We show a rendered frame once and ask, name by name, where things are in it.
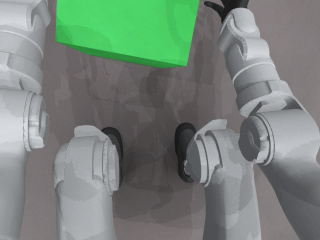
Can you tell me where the robot right foot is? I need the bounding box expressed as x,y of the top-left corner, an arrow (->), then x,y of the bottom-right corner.
174,122 -> 196,183

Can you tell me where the robot left upper arm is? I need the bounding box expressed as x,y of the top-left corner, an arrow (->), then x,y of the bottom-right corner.
0,88 -> 50,240

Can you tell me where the robot left foot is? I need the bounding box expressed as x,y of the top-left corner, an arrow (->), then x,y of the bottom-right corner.
101,127 -> 123,187

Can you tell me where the robot right hand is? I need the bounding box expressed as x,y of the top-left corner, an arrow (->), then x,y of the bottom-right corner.
204,0 -> 249,23

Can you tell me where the carton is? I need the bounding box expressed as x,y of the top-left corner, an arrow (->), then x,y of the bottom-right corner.
55,0 -> 200,69

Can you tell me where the robot foot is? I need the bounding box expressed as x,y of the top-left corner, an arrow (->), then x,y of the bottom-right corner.
101,127 -> 123,187
174,122 -> 196,183

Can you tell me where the robot right upper arm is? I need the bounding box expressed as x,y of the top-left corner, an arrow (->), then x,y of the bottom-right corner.
238,109 -> 320,240

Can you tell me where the robot left forearm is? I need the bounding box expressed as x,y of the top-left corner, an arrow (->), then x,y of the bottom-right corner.
0,0 -> 51,95

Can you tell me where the robot right forearm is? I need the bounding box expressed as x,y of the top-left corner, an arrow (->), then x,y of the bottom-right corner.
217,7 -> 320,148

